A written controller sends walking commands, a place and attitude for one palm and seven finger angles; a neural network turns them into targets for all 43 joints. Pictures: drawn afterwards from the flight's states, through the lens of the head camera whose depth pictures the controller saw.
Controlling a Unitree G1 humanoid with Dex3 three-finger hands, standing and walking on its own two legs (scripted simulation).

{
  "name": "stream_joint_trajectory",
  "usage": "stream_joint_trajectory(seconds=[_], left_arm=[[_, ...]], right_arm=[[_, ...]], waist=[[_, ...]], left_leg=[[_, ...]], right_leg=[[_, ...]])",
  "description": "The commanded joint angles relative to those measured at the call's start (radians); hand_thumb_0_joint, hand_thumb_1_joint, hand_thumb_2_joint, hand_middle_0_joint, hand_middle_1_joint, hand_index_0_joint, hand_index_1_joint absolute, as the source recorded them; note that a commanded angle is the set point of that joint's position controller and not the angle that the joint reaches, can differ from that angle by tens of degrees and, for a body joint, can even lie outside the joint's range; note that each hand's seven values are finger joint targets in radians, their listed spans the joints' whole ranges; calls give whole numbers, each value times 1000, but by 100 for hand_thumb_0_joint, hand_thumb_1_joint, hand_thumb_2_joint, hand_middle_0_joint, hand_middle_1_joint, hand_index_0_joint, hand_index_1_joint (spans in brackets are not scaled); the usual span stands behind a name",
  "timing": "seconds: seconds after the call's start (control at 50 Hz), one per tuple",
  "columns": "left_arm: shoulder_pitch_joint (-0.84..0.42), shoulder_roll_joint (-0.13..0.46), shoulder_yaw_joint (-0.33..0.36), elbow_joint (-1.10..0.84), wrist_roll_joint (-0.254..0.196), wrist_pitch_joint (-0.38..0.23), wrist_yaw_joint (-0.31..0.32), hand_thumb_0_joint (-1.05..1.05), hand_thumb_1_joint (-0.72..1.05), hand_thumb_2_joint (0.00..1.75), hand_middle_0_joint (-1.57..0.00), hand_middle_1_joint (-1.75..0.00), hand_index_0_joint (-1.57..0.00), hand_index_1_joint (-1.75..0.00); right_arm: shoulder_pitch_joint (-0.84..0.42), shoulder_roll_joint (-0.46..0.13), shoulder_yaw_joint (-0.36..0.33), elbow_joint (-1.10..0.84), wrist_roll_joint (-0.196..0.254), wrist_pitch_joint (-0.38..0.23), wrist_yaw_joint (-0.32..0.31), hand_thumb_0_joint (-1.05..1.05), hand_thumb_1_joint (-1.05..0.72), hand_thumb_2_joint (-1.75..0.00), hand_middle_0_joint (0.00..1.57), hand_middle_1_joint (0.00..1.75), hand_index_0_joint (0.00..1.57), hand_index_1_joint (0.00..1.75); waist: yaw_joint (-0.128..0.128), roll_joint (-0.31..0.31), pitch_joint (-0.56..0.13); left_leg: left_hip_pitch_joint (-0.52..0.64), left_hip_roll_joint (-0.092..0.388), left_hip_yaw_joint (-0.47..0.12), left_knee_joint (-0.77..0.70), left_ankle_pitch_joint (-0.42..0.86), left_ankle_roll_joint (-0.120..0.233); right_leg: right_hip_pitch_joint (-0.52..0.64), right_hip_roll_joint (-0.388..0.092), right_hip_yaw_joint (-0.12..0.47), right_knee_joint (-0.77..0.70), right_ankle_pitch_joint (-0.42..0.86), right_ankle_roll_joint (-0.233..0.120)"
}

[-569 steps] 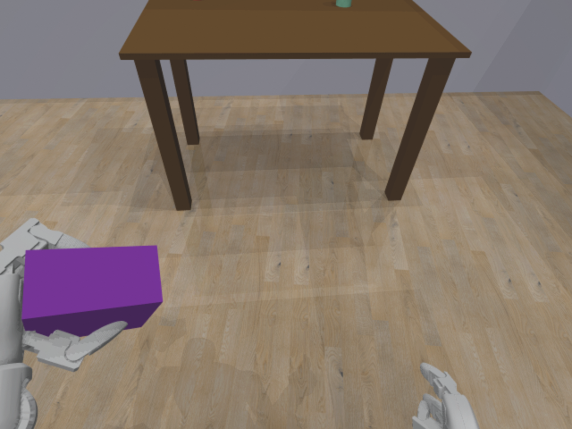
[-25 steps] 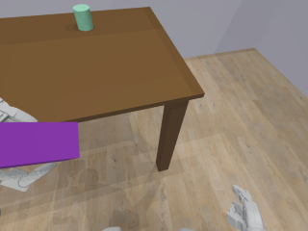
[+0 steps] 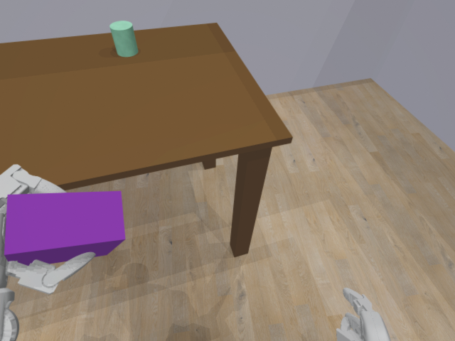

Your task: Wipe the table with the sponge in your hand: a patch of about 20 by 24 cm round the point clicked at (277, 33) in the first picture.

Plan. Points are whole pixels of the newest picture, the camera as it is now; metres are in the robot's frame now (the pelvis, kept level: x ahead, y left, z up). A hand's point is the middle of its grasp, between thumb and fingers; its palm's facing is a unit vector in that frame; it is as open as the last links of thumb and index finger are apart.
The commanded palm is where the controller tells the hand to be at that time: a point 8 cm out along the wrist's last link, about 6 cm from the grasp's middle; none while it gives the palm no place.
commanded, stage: come to a stop and stand still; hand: left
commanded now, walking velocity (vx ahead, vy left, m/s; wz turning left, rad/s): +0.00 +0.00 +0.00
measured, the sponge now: (82, 228) +0.23 +0.21 +0.15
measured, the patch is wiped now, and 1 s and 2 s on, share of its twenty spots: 0.00 0.00 0.00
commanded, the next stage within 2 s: look again from close up in 0.42 s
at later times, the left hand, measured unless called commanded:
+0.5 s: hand (37, 257) +0.19 +0.24 +0.16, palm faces +0.37 -0.84 -0.41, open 10.4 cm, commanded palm +0.13 +0.28 +0.18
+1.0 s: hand (11, 213) +0.23 +0.29 +0.17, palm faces +0.38 -0.82 -0.43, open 10.4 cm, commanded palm +0.17 +0.31 +0.18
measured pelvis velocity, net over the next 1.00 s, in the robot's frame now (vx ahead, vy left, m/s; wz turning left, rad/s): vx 0.00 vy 0.04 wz -0.04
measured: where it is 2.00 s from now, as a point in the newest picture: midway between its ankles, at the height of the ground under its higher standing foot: outside the picture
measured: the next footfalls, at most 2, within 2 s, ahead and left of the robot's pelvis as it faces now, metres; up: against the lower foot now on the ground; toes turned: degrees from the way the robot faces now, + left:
right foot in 1.76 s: +0.13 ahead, +0.02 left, +0.00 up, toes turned -15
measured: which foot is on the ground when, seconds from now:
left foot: down 0.00-1.00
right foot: down 0.00-1.00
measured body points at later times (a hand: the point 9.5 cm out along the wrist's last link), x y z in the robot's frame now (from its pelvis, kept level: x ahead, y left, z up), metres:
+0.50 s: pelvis -0.03 +0.00 +0.00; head -0.03 +0.00 +0.45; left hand +0.16 +0.28 +0.18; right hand +0.11 -0.23 -0.09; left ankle +0.00 +0.11 -0.73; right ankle +0.03 -0.08 -0.73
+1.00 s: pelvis +0.00 +0.04 +0.01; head +0.03 +0.05 +0.45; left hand +0.21 +0.33 +0.19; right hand +0.16 -0.19 -0.07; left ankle +0.00 +0.11 -0.73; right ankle +0.03 -0.07 -0.73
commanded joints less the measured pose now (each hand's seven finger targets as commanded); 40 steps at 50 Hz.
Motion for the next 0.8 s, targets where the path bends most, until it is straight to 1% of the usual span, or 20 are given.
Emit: stream_joint_trajectory(seconds=[0.0, 0.04, 0.08, 0.14, 0.18, 0.22, 0.26, 0.34, 0.4, 0.48, 0.5, 0.52, 0.54, 0.58, 0.6, 0.62, 0.66, 0.68, 0.7, 0.78], left_arm=[[-49, 165, 123, -222, -11, -85, 13, 0, 10, 130, -120, -160, -120, -160], [-108, 160, 105, -209, 5, -99, 14, 0, 10, 130, -120, -160, -120, -160], [-113, 144, 89, -195, 5, -97, 11, 0, 10, 130, -120, -160, -120, -160], [-100, 140, 90, -174, 4, -89, 9, 0, 10, 130, -120, -160, -120, -160], [-110, 132, 79, -156, -2, -81, 6, 0, 10, 130, -120, -160, -120, -160], [-136, 150, 85, -177, -6, -77, 11, 0, 10, 130, -120, -160, -120, -160], [-128, 162, 96, -150, -7, -63, 18, 0, 10, 130, -120, -160, -120, -160], [-99, 168, 106, -159, -11, -57, 22, 0, 10, 130, -120, -160, -120, -160], [-124, 166, 94, -180, -7, -61, 14, 0, 10, 130, -120, -160, -120, -160], [-102, 149, 90, -145, 5, -76, 18, 0, 10, 130, -120, -160, -120, -160], [-1148, 931, 458, -380, 54, -200, 24, 0, 10, 130, -120, -160, -120, -160], [-777, 415, 329, 63, 53, -157, 4, 0, 10, 130, -120, -160, -120, -160], [-607, 377, 279, 160, 20, -160, -13, 0, 10, 130, -120, -160, -120, -160], [-303, 234, 154, 147, -8, -166, -44, 0, 10, 130, -120, -160, -120, -160], [-191, 133, 94, 128, -33, -167, -57, 0, 10, 130, -120, -160, -120, -160], [-139, 98, 58, 12, -32, -164, -57, 0, 10, 130, -120, -160, -120, -160], [-139, 119, 61, -102, -21, -153, -45, 0, 10, 130, -120, -160, -120, -160], [-151, 131, 74, -123, -17, -146, -40, 0, 10, 130, -120, -160, -120, -160], [-180, 179, 115, -136, -14, -140, -31, 0, 10, 130, -120, -160, -120, -160], [-222, 199, 184, -150, 9, -148, -18, 0, 10, 130, -120, -160, -120, -160]], right_arm=[[-97, -92, -20, -170, -12, -52, -7, 0, -90, -90, 20, 30, 20, 30], [-84, -89, -20, -156, -15, -65, -9, 0, -90, -90, 20, 30, 20, 30], [-66, -100, -29, -152, -9, -80, -6, 0, -90, -90, 20, 30, 20, 30], [-71, -94, -25, -154, -6, -92, -2, 0, -90, -90, 20, 30, 20, 30], [-62, -92, -26, -152, -5, -91, 4, 0, -90, -90, 20, 30, 20, 30], [-51, -80, -23, -143, -9, -88, 5, 0, -90, -90, 20, 30, 20, 30], [-55, -67, -17, -136, -12, -80, 7, 0, -90, -90, 20, 30, 20, 30], [-71, -68, -9, -139, -12, -67, 1, 0, -90, -90, 20, 30, 20, 30], [-85, -83, -9, -156, -13, -59, -1, 0, -90, -90, 20, 30, 20, 30], [-76, -85, -4, -155, -12, -69, -5, 0, -90, -90, 20, 30, 20, 30], [45, -126, 96, -246, 32, -87, -64, 0, -90, -90, 20, 30, 20, 30], [-11, -8, 37, -172, 34, -140, -27, 0, -90, -90, 20, 30, 20, 30], [-2, -77, 15, -140, -10, -149, -1, 0, -90, -90, 20, 30, 20, 30], [49, -99, -12, -142, -21, -143, 34, 0, -90, -90, 20, 30, 20, 30], [52, -92, -13, -158, -15, -151, 61, 0, -90, -90, 20, 30, 20, 30], [47, -89, -13, -179, -2, -147, 76, 0, -90, -90, 20, 30, 20, 30], [-2, -99, -9, -166, -3, -150, 78, 0, -90, -90, 20, 30, 20, 30], [-22, -104, -6, -160, -8, -153, 70, 0, -90, -90, 20, 30, 20, 30], [-53, -119, -5, -157, -11, -152, 59, 0, -90, -90, 20, 30, 20, 30], [-79, -110, 3, -175, -23, -150, 30, 0, -90, -90, 20, 30, 20, 30]], waist=[[35, 273, -128], [31, 239, -94], [28, 207, -128], [30, 162, -150], [26, 58, -112], [18, -6, -126], [15, -72, -131], [19, -28, -144], [25, 79, -84], [29, 128, -86], [-59, 251, -37], [29, 108, -222], [51, 78, -183], [53, -38, -192], [58, -47, -195], [54, -72, -167], [41, -79, -124], [37, -51, -110], [37, 40, -89], [34, 171, -114]], left_leg=[[-80, 239, -218, -238, 153, 76], [-176, 247, -213, -250, 96, 84], [-123, 212, -164, -182, 142, 68], [-180, 157, -108, -166, -41, 37], [-176, 89, -71, -106, -188, 18], [-94, 38, -49, 5, -178, 9], [-46, 17, -57, 82, -129, 9], [-6, 31, -83, -32, -62, 20], [-64, 73, -127, -150, -159, 30], [-196, 138, -194, -258, -190, 53], [-432, 81, -170, -197, -332, 82], [-258, 124, -119, -104, -215, 67], [-114, 32, -87, -32, -178, 30], [-68, -29, -50, 117, -175, 18], [-65, -34, -51, 106, -161, 19], [-76, -19, -51, 82, -136, 19], [-26, -8, -59, -8, -86, 24], [-4, 3, -72, -56, -68, 24], [13, 20, -85, -109, -76, 22], [-125, 89, -186, -261, -202, 45]], right_leg=[[79, -59, 120, -5, -49, 71], [119, -55, 112, 42, -86, 71], [128, -55, 108, -29, -4, 73], [184, -74, 143, -56, 73, 67], [103, -117, 235, -163, -30, 46], [11, -196, 342, -273, -172, 9], [-34, -246, 382, -328, -236, -17], [0, -196, 279, -276, -173, 1], [-9, -133, 239, -260, -273, 31], [149, -60, 165, -138, -49, 56], [222, 8, 153, 3, -86, 96], [60, -80, 135, -25, -214, 74], [-4, -69, 217, -158, -149, 30], [-30, -192, 393, -277, -180, -15], [-10, -207, 393, -291, -217, -23], [13, -212, 402, -298, -210, -19], [-16, -166, 335, -290, -159, -2], [-37, -127, 290, -272, -159, 11], [-61, -92, 264, -245, -168, 20], [84, -23, 180, -113, -27, 43]])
